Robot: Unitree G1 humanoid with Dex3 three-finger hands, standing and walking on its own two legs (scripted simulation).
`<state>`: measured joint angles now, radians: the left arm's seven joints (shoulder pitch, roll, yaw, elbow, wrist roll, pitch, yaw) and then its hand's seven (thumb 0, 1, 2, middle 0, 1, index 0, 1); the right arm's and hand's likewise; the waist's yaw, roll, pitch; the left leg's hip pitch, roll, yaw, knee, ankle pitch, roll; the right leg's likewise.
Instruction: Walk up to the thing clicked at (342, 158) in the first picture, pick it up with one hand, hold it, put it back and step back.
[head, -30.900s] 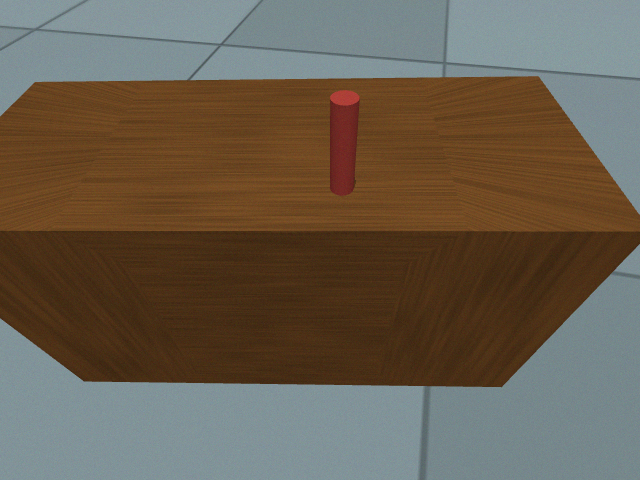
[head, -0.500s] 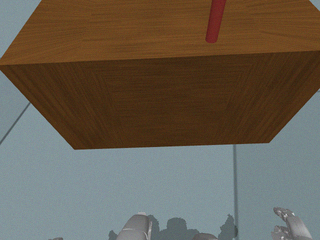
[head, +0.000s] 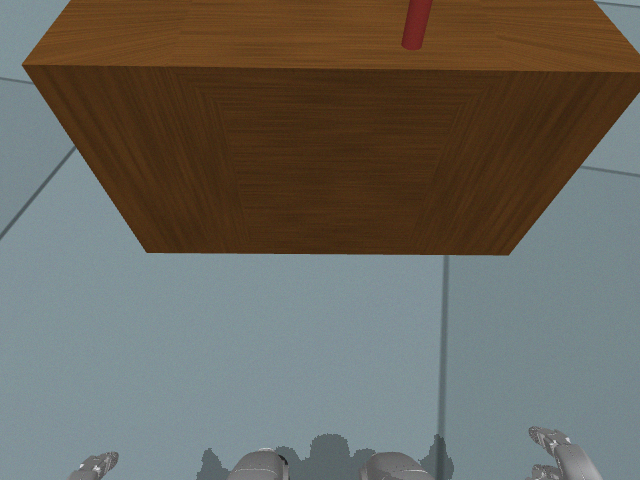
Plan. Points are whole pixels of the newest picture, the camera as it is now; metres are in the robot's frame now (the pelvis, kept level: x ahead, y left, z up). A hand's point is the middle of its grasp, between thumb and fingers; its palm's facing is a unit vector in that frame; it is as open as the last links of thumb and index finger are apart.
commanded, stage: step back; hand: right
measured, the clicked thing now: (421, 0) +0.98 -0.18 +0.08
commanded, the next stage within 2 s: stand in 1.24 s
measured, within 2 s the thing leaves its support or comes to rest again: neither
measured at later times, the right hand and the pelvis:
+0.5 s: hand out of the picture -0.04 -0.27 -0.16, palm faces -0.10 +0.93 -0.35, open 7.4 cm; pelvis -0.12 -0.02 +0.00, yaw +3 degrees
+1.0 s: hand out of the picture +0.01 -0.25 -0.15, palm faces -0.10 +0.93 -0.37, open 7.4 cm; pelvis -0.08 +0.00 +0.00, yaw +4 degrees
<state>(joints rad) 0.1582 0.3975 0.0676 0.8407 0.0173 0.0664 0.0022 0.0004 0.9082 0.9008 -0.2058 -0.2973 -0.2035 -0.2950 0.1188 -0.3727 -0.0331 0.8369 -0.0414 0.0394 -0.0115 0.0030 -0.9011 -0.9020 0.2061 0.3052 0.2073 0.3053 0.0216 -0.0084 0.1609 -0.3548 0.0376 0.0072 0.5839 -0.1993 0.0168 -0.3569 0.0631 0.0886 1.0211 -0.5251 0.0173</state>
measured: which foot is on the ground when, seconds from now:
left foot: down 0.00-0.10, up 0.12-0.36, down 0.38-1.00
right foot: up 0.00-0.06, down 0.08-1.00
